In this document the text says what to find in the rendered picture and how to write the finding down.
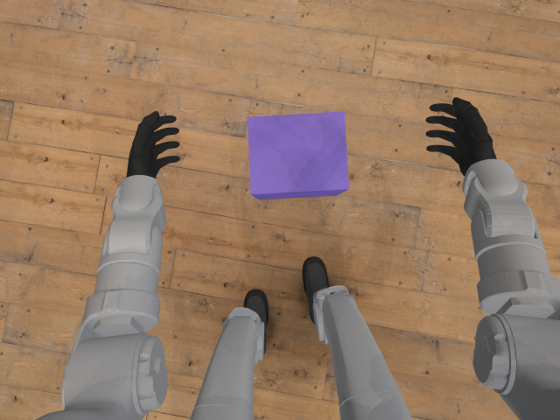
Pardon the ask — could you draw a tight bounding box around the robot left upper arm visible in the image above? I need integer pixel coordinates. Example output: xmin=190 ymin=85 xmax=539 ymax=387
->
xmin=36 ymin=332 xmax=168 ymax=420

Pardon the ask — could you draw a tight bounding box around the right robot shin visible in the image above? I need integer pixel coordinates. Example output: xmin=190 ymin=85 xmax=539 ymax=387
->
xmin=312 ymin=285 xmax=358 ymax=308

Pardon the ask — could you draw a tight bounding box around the robot left thigh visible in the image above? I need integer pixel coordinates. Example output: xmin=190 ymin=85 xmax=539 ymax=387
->
xmin=190 ymin=316 xmax=264 ymax=420

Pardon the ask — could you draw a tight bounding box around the right robot forearm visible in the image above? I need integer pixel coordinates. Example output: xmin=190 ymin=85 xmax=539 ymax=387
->
xmin=462 ymin=159 xmax=560 ymax=320

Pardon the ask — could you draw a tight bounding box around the robot left hand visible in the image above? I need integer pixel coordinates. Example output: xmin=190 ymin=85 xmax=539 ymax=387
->
xmin=127 ymin=111 xmax=180 ymax=179

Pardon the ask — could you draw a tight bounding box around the left robot forearm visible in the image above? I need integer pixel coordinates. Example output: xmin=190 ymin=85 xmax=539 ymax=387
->
xmin=61 ymin=175 xmax=166 ymax=409

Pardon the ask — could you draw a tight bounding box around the robot right hand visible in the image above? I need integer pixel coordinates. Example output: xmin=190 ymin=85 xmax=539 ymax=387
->
xmin=426 ymin=97 xmax=497 ymax=176

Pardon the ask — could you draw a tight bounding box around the carton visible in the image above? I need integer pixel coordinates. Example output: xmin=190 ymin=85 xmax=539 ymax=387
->
xmin=248 ymin=111 xmax=349 ymax=200

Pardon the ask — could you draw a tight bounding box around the robot right upper arm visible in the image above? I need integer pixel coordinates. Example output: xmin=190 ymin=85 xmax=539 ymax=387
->
xmin=472 ymin=313 xmax=560 ymax=420

